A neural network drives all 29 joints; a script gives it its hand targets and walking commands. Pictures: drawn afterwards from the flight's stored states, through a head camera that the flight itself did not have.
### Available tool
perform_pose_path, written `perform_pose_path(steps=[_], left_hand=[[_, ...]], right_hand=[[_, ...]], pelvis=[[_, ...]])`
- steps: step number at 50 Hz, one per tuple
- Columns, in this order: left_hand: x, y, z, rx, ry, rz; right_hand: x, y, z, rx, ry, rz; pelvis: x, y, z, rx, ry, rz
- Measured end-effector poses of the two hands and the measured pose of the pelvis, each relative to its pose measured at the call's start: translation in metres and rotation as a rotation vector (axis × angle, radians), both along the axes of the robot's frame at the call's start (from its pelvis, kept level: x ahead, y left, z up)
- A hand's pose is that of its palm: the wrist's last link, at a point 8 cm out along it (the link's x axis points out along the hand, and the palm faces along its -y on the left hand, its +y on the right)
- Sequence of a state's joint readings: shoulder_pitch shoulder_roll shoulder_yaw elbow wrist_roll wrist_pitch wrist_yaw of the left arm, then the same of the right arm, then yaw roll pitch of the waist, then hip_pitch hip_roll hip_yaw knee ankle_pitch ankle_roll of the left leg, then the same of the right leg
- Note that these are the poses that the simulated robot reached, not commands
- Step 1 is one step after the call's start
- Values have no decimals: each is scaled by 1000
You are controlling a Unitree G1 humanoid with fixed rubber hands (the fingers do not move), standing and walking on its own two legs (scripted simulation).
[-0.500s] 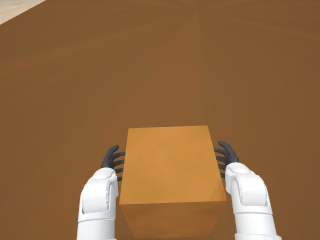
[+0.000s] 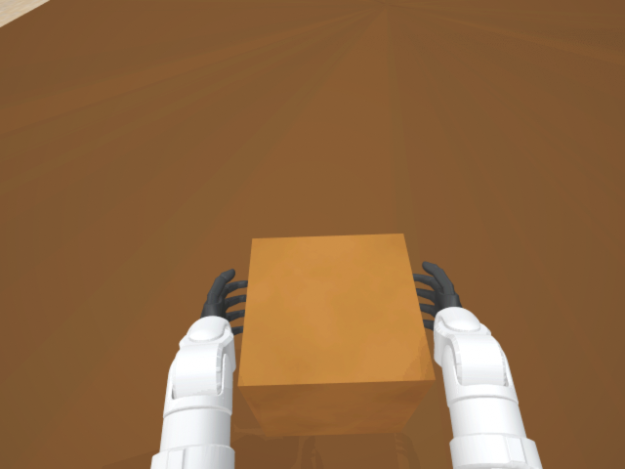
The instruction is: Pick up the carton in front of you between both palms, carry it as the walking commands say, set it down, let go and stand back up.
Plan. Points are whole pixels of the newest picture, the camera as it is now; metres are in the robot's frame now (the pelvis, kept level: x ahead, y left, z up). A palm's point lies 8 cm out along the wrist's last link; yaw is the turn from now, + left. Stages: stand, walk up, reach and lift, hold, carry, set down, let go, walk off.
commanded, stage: carry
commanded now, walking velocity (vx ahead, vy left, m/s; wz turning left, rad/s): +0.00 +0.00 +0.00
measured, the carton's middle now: (330, 341) +0.31 +0.00 -0.04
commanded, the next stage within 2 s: hold in 0.78 s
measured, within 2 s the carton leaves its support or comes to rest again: neither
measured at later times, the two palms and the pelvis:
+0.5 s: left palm (225, 331) +0.29 +0.14 +0.04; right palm (457, 323) +0.29 -0.16 +0.04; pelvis +0.00 -0.01 +0.00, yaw +0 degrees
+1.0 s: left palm (253, 324) +0.29 +0.10 +0.04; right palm (493, 348) +0.25 -0.20 +0.04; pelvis -0.01 +0.00 +0.01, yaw -9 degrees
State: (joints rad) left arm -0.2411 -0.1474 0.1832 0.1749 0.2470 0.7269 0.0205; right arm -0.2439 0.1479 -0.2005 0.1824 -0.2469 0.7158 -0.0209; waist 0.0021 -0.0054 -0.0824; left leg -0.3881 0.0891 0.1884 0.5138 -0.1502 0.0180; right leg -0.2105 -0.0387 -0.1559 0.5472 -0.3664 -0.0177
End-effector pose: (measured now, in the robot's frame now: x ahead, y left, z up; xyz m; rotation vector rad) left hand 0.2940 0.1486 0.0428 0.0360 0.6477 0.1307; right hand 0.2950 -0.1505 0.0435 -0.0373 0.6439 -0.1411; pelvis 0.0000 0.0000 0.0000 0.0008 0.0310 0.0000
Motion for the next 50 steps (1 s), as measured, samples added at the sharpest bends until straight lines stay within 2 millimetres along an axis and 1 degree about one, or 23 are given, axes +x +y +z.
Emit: perform_pose_path(steps=[8, 40, 44, 50], left_hand=[[-5, -4, -2, 2, 17, -3], [-10, -17, -2, 3, 15, -3], [-12, -24, -2, 12, 22, -35], [1, -49, 1, 12, 18, -160]], right_hand=[[-5, -4, -3, -2, 17, 0], [-11, -17, -3, 0, 16, -2], [-21, -24, -3, -15, 24, -17], [-45, -45, 1, -9, 21, -145]], pelvis=[[-1, -3, 0, 1, -4, 0], [-7, -16, 0, 6, -27, -8], [-9, -15, 8, 9, -91, -78], [-11, -3, 11, -7, -128, -150]])
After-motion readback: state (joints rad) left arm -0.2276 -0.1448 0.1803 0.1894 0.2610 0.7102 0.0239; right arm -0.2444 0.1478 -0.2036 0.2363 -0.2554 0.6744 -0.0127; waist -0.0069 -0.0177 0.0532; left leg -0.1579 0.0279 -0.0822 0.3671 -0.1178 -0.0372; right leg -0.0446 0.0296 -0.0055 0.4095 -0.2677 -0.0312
